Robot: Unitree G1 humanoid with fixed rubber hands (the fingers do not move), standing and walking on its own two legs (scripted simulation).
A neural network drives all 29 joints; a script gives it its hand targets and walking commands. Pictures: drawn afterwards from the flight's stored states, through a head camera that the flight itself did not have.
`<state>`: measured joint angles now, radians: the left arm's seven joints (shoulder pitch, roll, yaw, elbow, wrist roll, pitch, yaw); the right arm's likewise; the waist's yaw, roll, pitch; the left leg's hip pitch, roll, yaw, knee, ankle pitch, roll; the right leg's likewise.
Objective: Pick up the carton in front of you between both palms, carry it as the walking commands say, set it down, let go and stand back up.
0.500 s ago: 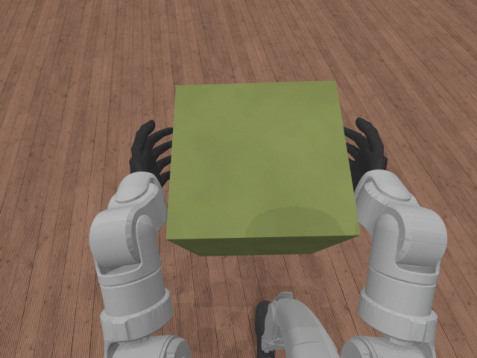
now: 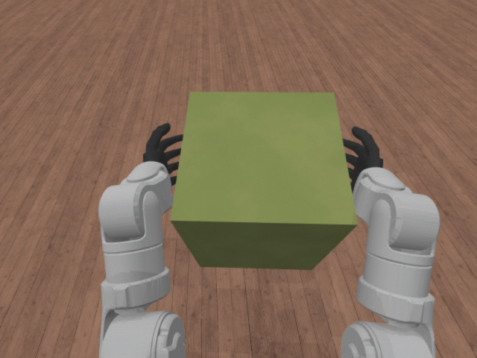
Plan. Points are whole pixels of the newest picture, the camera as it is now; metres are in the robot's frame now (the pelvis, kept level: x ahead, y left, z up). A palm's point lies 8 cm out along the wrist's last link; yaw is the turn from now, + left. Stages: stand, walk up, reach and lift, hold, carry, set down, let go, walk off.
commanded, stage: carry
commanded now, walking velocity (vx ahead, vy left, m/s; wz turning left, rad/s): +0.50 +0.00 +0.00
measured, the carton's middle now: (258, 191) +0.36 +0.01 +0.11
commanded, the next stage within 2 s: none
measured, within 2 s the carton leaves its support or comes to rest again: neither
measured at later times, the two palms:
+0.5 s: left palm (204, 114) +0.60 +0.13 +0.10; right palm (336, 115) +0.60 -0.17 +0.09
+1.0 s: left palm (203, 62) +0.88 +0.16 +0.09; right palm (306, 61) +0.86 -0.14 +0.10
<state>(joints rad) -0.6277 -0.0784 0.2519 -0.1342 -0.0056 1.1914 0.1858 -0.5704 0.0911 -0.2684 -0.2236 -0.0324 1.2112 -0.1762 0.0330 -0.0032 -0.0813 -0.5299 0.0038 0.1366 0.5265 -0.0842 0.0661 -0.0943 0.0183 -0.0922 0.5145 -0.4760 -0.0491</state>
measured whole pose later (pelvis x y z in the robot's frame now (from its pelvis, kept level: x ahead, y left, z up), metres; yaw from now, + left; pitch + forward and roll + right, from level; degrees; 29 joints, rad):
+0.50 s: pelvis +0.31 -0.03 +0.01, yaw +0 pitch +5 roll -2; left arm -0.22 -0.14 0.14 -0.31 0.04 1.09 0.14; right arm -0.20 0.14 -0.15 -0.34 -0.03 1.10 -0.14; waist 0.02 0.04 -0.05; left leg -0.17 0.07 0.07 0.77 -0.45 0.00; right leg -0.43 -0.01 -0.22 0.48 -0.12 -0.08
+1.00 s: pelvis +0.64 +0.02 +0.01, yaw -2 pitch +2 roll +0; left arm -0.01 -0.13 0.07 -0.48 0.05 1.24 0.14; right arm 0.00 0.13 -0.04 -0.47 -0.04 1.22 -0.14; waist -0.02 -0.03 -0.12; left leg -0.41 0.05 0.25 0.53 -0.17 0.08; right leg -0.30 -0.09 -0.04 1.13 -0.41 0.00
